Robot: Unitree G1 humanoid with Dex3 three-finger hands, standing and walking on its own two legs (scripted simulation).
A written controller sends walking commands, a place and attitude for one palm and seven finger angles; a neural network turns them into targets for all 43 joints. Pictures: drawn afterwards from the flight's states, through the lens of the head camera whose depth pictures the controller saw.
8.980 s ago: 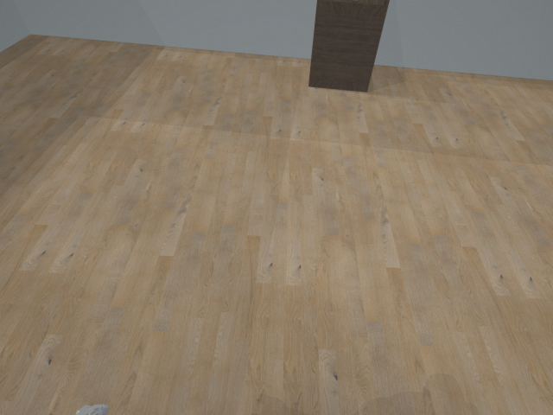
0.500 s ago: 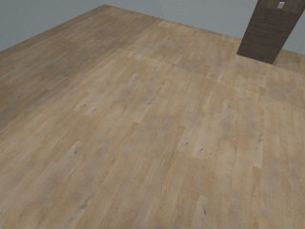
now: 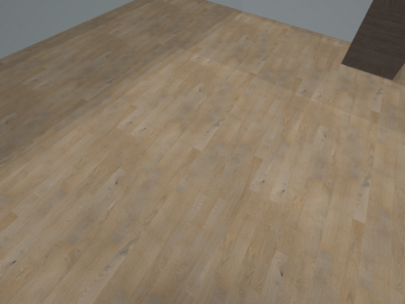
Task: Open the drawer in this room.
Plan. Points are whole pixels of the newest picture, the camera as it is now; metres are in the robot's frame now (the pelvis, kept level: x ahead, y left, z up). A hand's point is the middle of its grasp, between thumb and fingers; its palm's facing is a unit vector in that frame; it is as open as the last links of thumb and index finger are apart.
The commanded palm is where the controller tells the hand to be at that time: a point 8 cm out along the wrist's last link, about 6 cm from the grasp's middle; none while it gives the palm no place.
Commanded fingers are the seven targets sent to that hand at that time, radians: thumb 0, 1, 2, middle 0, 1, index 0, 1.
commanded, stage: turn or walk to find it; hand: left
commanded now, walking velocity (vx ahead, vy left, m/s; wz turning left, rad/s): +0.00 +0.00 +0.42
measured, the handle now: out of the picture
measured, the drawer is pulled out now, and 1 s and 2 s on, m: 0.00 0.00 0.00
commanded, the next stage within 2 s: stand and wait in 0.14 s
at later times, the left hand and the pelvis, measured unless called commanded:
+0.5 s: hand out of the picture -0.02 +0.16 -0.15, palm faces +0.20 -0.94 -0.28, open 7.4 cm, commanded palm none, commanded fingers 0.00 0.90 0.90 -0.20 -0.30 -0.20 -0.30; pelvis -0.03 -0.05 +0.00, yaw +12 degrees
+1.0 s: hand out of the picture -0.13 +0.22 -0.17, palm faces +0.44 -0.86 -0.25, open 7.4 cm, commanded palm none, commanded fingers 0.00 0.90 0.90 -0.20 -0.30 -0.20 -0.30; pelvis -0.07 +0.00 +0.01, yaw +24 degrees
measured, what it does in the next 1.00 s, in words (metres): steps on the spot, turning left: right foot, then left foot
